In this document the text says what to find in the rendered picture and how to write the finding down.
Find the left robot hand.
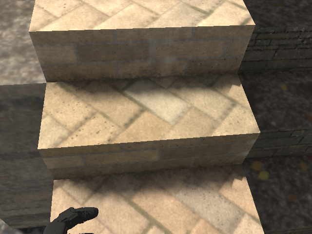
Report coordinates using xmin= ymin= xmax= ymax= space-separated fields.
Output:
xmin=43 ymin=207 xmax=98 ymax=234

